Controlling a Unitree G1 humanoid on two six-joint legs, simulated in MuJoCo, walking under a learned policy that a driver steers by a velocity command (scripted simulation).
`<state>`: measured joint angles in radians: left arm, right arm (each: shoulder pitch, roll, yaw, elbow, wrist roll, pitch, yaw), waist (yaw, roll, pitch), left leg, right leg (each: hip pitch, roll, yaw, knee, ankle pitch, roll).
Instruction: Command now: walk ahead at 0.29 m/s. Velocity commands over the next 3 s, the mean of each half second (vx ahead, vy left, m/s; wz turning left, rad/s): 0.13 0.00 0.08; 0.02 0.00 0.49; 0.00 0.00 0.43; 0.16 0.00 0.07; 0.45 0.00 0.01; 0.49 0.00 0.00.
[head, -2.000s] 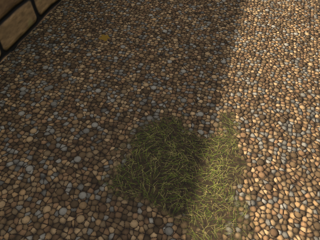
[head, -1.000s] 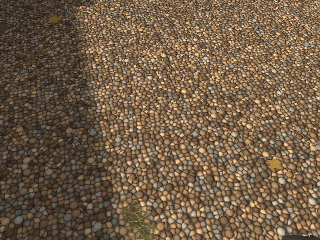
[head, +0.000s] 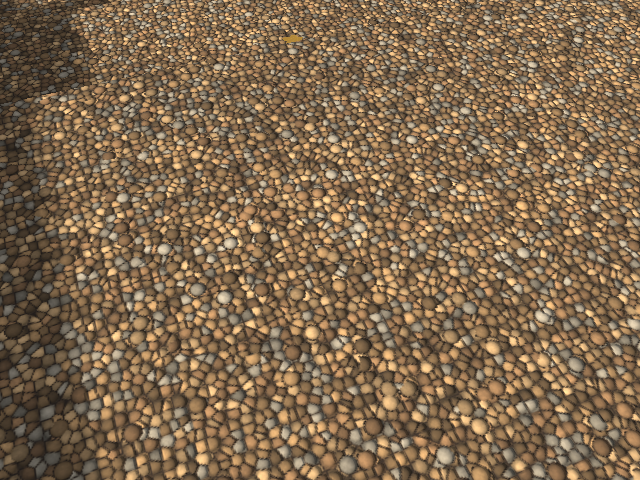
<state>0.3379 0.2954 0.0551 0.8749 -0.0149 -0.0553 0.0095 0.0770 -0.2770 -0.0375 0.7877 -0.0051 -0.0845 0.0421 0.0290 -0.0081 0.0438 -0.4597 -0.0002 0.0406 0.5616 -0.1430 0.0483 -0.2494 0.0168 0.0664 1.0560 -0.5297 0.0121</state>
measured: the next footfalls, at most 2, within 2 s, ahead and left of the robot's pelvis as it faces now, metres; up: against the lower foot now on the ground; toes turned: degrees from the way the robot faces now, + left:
right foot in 0.32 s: +0.19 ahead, -0.15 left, +0.00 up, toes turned +1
right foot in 1.14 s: +0.23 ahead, -0.10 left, +0.00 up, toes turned +32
